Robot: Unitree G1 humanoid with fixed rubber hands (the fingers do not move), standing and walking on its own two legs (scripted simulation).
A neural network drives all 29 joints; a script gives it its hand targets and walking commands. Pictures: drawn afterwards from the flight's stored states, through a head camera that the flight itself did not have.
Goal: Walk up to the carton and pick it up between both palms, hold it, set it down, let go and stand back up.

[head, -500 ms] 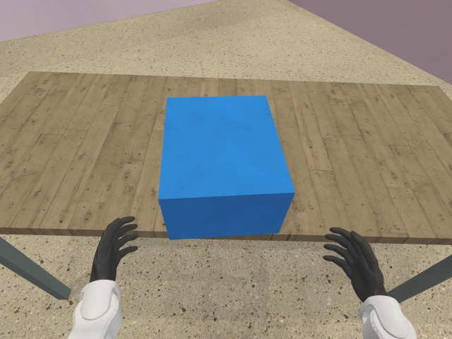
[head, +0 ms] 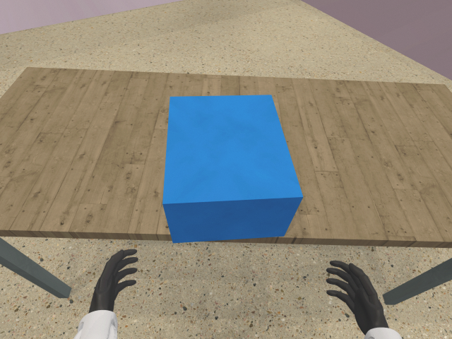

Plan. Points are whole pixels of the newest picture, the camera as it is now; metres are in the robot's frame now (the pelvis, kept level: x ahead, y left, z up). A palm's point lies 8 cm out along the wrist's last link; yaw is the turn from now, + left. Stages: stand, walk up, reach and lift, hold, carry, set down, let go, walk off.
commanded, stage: set down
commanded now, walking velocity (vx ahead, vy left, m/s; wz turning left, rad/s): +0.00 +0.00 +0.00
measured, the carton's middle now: (225, 164) +0.45 +0.04 +0.00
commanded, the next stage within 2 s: let go in 0.62 s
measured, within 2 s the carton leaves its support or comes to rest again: neither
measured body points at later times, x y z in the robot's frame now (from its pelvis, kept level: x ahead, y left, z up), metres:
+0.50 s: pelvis +0.00 +0.01 +0.00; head +0.01 +0.02 +0.45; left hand +0.16 +0.24 -0.07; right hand +0.18 -0.21 -0.07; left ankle -0.01 +0.12 -0.75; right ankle -0.01 -0.10 -0.75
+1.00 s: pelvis +0.00 +0.01 +0.00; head +0.01 +0.02 +0.45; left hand +0.16 +0.24 -0.09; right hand +0.17 -0.21 -0.10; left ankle -0.01 +0.12 -0.75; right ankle -0.01 -0.10 -0.75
